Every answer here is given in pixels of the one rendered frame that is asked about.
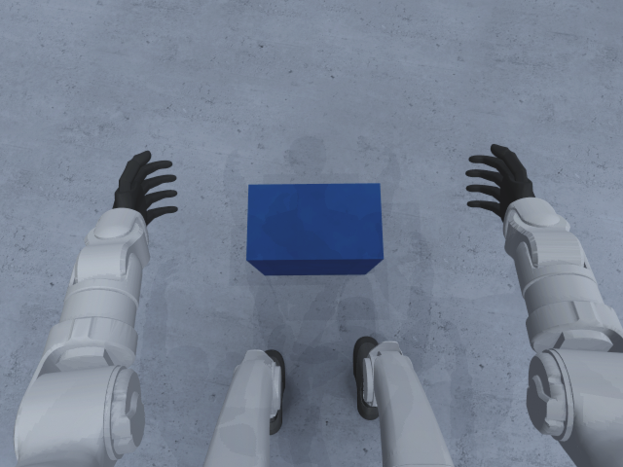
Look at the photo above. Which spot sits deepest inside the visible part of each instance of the left robot upper arm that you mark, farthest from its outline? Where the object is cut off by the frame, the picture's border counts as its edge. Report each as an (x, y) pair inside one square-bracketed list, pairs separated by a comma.
[(81, 418)]

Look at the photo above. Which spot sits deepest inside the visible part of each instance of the carton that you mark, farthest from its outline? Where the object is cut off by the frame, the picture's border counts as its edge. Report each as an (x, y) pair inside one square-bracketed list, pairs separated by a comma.
[(314, 229)]

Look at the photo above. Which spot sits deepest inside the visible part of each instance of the robot left foot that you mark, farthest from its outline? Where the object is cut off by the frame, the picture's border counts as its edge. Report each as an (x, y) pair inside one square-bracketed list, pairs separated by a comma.
[(276, 422)]

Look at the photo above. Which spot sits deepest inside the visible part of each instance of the left robot forearm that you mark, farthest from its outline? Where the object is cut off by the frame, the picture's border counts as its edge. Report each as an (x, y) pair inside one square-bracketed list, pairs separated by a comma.
[(96, 326)]

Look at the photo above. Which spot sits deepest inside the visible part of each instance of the right robot upper arm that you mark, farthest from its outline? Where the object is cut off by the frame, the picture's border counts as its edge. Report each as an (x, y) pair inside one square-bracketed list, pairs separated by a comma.
[(576, 396)]

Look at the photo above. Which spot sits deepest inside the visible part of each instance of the right robot forearm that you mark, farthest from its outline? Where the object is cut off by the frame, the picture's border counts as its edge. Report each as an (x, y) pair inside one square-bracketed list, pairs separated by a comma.
[(565, 306)]

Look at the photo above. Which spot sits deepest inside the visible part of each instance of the left robot thigh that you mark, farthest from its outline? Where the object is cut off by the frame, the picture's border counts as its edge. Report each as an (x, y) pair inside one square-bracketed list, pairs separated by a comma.
[(241, 437)]

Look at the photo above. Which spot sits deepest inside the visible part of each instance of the right robot hand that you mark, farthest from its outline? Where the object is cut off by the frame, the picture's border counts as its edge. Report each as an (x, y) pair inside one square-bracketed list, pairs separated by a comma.
[(511, 178)]

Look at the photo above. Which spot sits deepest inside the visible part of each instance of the left robot hand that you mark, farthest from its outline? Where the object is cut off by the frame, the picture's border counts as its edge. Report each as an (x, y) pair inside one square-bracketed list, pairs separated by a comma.
[(133, 188)]

